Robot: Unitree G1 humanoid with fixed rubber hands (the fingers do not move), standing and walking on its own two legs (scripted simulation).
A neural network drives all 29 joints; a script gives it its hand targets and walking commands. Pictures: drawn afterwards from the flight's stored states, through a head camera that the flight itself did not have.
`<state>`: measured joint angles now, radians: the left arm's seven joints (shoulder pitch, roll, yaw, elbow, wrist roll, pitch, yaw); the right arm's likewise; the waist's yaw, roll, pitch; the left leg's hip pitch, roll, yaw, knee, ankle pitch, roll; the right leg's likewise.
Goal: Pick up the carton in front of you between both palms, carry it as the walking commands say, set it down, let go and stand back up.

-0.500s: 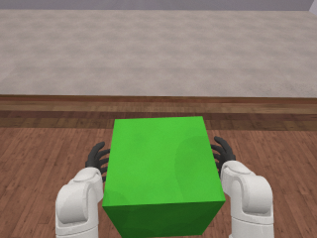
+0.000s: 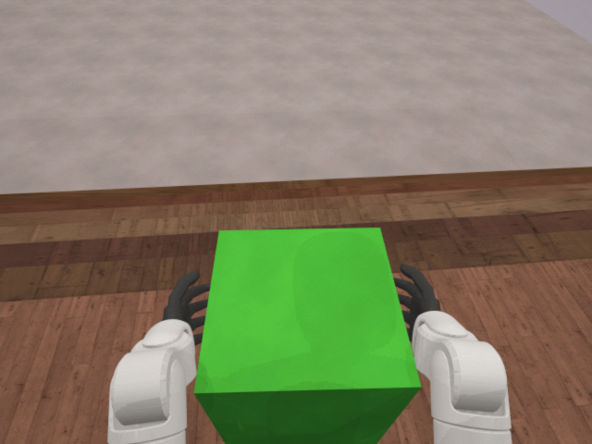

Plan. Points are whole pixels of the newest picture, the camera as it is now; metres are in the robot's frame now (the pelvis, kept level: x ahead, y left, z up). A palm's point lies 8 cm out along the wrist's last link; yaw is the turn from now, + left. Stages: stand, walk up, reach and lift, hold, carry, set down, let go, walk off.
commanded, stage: carry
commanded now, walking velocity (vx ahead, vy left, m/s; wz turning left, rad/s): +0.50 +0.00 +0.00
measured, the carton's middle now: (301, 344) +0.27 -0.01 +0.00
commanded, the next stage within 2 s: none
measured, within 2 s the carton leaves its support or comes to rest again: neither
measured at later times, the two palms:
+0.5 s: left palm (225, 147) +0.59 +0.11 +0.09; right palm (387, 138) +0.62 -0.19 +0.08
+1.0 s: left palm (227, 63) +0.97 +0.13 +0.06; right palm (346, 59) +0.97 -0.16 +0.07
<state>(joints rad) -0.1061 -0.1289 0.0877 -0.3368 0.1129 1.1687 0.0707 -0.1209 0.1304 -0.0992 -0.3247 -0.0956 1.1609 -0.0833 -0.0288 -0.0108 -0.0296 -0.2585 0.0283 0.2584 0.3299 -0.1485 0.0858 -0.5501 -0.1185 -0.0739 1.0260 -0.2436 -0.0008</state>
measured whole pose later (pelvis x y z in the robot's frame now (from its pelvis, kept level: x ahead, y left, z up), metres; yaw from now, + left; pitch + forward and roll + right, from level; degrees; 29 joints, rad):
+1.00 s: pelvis +0.59 -0.02 -0.02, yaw +2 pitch +4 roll -1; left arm -0.68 -0.03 0.22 0.04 0.09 1.20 0.11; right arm -0.68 0.03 -0.24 0.08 -0.05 1.16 -0.12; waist -0.05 -0.02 0.10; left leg -0.43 0.00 0.15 0.57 -0.22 0.11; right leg -0.61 -0.04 0.01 1.14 -0.41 -0.03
